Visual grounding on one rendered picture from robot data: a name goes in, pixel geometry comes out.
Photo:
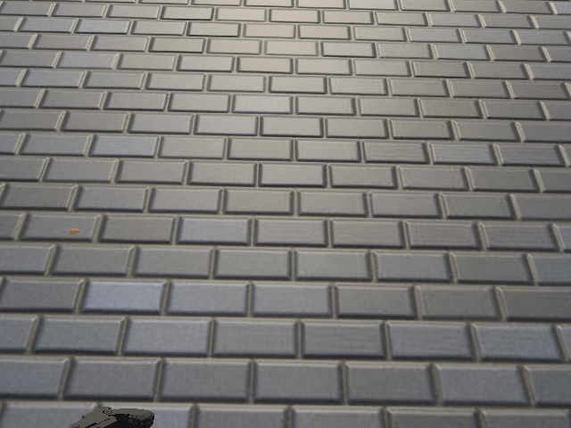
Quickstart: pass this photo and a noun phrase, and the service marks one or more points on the robot left hand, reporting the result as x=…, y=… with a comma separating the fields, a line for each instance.
x=105, y=417

